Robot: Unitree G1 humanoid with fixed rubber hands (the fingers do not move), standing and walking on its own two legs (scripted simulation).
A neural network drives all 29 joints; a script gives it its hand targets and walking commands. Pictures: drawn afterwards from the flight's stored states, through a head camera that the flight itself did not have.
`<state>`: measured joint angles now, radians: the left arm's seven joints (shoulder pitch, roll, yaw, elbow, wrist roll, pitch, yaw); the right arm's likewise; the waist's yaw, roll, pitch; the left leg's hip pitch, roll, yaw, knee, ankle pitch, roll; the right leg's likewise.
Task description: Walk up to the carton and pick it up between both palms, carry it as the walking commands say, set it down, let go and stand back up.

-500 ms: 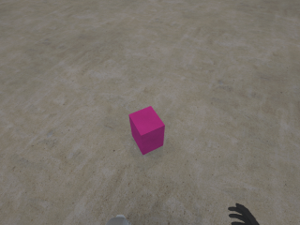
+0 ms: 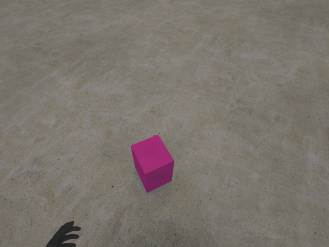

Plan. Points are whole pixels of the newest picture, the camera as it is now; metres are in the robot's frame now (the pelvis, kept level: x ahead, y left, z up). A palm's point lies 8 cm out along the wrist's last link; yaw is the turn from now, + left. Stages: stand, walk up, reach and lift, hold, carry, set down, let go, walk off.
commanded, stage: walk up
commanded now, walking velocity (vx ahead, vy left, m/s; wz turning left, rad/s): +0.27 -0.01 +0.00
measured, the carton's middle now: (152, 164) +0.66 +0.09 -0.63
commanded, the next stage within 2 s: none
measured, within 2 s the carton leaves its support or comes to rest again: neither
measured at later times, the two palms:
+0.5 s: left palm (50, 227) +0.19 +0.31 -0.10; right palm (258, 228) +0.20 -0.23 -0.08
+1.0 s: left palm (79, 203) +0.24 +0.24 -0.08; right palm (295, 223) +0.22 -0.33 -0.09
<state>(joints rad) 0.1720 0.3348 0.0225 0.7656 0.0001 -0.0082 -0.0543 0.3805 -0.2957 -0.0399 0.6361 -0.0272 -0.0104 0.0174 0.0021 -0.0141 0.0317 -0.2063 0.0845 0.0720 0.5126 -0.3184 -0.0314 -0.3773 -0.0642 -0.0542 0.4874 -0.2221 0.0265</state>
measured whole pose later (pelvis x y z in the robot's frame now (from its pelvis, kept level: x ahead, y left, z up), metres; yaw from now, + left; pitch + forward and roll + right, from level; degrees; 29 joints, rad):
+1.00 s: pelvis +0.13 -0.04 +0.01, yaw +8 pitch +2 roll -1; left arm 0.13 0.29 0.05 0.68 0.00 0.07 -0.05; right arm 0.42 -0.33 -0.09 0.64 -0.03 0.03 -0.02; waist 0.00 0.02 0.03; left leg -0.25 0.11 -0.10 0.45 -0.26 -0.05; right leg -0.41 -0.03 0.01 0.75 -0.35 0.02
